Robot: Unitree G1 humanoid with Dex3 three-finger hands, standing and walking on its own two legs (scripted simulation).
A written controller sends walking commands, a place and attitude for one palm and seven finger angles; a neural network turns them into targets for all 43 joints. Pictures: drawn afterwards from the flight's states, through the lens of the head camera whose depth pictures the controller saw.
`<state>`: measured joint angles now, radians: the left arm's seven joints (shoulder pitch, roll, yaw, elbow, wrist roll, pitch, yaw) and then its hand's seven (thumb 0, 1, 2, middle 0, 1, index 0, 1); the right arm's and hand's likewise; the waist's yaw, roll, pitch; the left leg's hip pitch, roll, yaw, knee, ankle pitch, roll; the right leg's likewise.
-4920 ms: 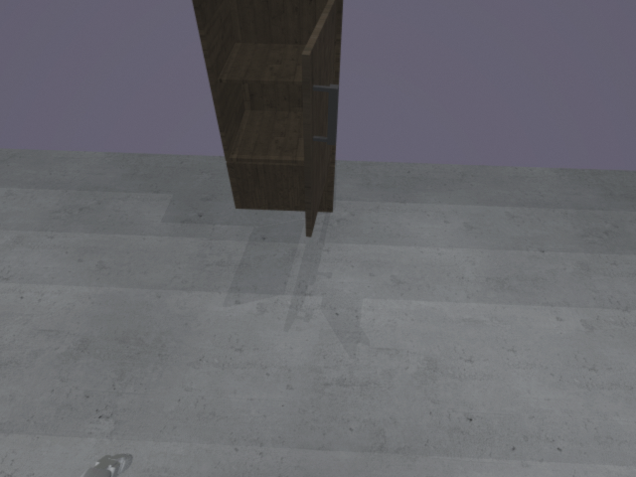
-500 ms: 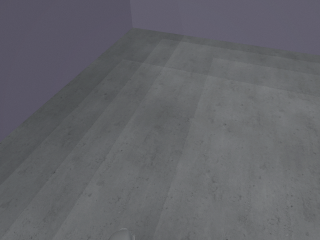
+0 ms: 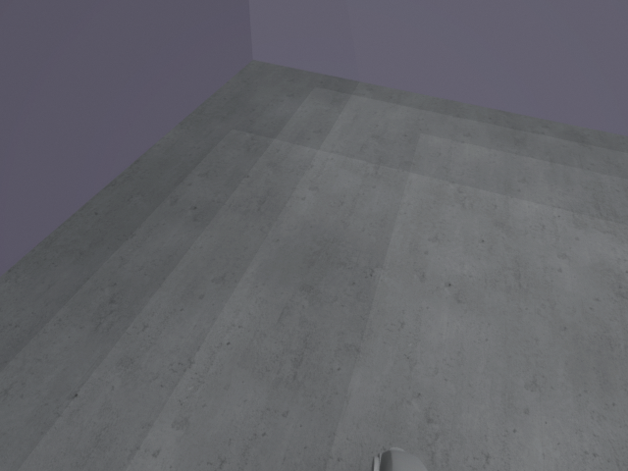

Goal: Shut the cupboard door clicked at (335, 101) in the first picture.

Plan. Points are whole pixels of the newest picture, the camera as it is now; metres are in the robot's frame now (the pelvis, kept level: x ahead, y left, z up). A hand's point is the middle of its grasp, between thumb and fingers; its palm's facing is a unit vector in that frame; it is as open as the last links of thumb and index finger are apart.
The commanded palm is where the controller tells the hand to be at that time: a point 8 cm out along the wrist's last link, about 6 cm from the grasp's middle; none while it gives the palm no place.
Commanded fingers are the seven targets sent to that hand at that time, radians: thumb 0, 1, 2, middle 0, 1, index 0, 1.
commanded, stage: walk around to get in front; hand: left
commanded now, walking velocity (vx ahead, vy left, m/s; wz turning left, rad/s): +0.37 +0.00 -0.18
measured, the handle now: out of the picture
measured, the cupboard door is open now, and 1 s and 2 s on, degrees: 83 83 83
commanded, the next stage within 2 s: walk to a spot facing it in 0.58 s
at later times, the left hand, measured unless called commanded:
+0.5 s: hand (256, 408) +0.25 +0.11 -0.16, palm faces +0.05 -0.97 -0.24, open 7.1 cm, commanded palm none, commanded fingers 0.00 0.90 0.90 -0.20 -0.30 -0.20 -0.30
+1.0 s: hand (226, 350) +0.35 +0.18 -0.19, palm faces +0.28 -0.94 -0.19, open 7.4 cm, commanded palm none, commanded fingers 0.00 0.90 0.90 -0.20 -0.30 -0.20 -0.30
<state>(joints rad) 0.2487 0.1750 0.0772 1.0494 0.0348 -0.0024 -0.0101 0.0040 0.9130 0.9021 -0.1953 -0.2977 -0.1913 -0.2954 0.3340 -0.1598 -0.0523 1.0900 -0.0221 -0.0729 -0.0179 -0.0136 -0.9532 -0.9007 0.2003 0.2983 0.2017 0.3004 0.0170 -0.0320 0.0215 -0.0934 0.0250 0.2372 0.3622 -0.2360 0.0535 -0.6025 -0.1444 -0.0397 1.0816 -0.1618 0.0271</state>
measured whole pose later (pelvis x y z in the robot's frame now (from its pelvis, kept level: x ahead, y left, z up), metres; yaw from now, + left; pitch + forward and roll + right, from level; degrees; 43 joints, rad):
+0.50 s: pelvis +0.20 -0.08 +0.00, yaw -1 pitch -2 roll +0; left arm 0.27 0.16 0.06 1.07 0.03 -0.08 0.02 -0.02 0.95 0.90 -0.20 -0.30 -0.20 -0.30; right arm 0.29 -0.16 -0.07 1.08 -0.03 -0.01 0.01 0.01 -0.91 -0.90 0.20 0.30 0.20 0.30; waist -0.02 0.04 0.01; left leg -0.56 0.15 0.07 1.12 -0.20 -0.02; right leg -0.15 -0.01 -0.21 0.40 -0.22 -0.06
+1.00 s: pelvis +0.36 -0.01 -0.01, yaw +12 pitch -1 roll -2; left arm 0.23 0.19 0.07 1.01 0.02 0.00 0.02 0.01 0.91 0.90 -0.20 -0.30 -0.19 -0.30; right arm 0.16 -0.18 -0.05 0.98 -0.02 -0.03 -0.01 -0.01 -0.94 -0.90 0.20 0.30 0.20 0.30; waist 0.02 -0.02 0.09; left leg -0.33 -0.01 0.10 0.51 -0.16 0.10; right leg -0.52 -0.12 -0.04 1.19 -0.37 0.09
